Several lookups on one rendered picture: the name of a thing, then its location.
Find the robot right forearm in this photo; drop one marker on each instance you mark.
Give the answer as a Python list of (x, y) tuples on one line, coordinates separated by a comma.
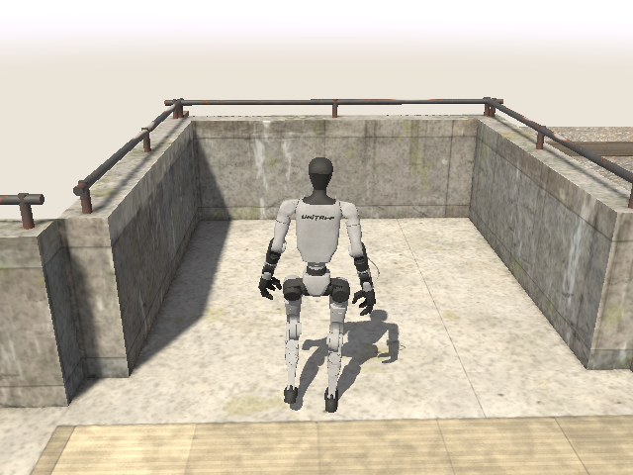
[(363, 271)]

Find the left robot shin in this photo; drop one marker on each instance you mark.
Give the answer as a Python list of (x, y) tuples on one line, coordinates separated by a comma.
[(291, 356)]

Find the left robot upper arm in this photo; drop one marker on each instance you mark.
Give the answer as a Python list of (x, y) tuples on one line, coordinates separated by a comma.
[(287, 208)]

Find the robot left forearm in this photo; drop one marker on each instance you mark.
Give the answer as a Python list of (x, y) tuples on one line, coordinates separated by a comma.
[(270, 263)]

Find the right robot upper arm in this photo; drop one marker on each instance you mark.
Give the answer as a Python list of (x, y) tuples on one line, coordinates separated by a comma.
[(350, 212)]

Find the left robot hand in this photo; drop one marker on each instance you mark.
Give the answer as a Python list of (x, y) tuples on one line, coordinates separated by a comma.
[(263, 284)]

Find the right robot hand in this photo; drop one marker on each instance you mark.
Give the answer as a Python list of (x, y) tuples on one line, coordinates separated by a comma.
[(369, 301)]

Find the humanoid robot head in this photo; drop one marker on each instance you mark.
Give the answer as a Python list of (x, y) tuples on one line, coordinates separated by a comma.
[(320, 172)]

